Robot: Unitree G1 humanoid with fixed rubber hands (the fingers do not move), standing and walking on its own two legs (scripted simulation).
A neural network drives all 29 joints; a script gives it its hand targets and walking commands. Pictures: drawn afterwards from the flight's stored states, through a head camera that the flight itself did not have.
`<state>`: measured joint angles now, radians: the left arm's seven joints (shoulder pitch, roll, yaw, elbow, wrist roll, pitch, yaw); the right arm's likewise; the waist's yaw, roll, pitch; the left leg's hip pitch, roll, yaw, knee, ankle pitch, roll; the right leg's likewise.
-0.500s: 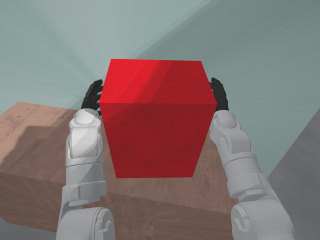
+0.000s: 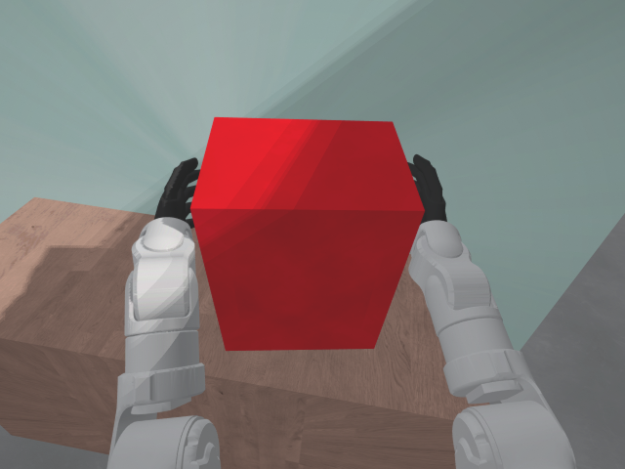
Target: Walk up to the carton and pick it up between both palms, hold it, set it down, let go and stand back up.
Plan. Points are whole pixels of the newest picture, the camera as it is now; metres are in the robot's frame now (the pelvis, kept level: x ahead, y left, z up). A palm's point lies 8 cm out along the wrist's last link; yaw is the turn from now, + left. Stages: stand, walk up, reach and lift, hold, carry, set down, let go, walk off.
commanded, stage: hold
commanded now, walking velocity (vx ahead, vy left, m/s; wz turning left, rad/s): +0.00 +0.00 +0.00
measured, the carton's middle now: (302, 245) +0.37 +0.00 +0.14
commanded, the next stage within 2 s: none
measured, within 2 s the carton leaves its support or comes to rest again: neither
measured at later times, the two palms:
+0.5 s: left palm (180, 216) +0.36 +0.15 +0.20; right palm (435, 216) +0.35 -0.16 +0.20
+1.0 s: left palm (174, 223) +0.36 +0.15 +0.19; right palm (428, 215) +0.36 -0.15 +0.20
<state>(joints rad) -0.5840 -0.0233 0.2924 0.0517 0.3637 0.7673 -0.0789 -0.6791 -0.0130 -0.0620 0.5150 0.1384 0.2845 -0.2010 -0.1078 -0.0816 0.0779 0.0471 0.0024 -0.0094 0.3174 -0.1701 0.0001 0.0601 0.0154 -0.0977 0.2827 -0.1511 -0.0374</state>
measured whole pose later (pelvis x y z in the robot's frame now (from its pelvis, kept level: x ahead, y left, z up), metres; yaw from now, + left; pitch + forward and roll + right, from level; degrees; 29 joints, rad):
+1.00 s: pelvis -0.01 +0.00 +0.00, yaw +0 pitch -11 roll +0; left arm -0.61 -0.02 0.30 0.10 0.37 0.75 -0.07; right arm -0.73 -0.02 -0.08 0.59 0.12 0.26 -0.18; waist -0.10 -0.09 0.07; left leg 0.04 0.00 0.00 0.32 -0.16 0.00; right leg 0.05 0.02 -0.09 0.29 -0.14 -0.04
